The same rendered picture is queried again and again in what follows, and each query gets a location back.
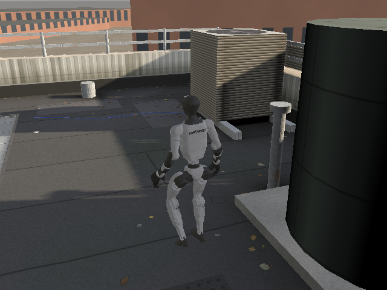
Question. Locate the left robot forearm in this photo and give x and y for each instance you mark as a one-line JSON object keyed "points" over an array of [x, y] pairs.
{"points": [[166, 165]]}

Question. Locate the right robot upper arm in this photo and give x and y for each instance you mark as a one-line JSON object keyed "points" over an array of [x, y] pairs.
{"points": [[212, 134]]}

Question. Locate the left robot upper arm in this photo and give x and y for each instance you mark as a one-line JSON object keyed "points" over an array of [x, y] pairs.
{"points": [[175, 133]]}

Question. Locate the right robot hand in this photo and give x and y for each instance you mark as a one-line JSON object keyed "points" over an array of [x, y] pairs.
{"points": [[217, 167]]}

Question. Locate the robot torso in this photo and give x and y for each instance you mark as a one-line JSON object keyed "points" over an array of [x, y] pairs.
{"points": [[193, 143]]}

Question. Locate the right robot forearm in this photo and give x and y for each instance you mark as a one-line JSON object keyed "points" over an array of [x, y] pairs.
{"points": [[217, 155]]}

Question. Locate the left robot hand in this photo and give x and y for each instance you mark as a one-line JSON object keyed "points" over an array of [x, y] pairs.
{"points": [[156, 179]]}

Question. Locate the robot head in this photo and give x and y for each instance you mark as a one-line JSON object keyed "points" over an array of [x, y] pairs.
{"points": [[190, 107]]}

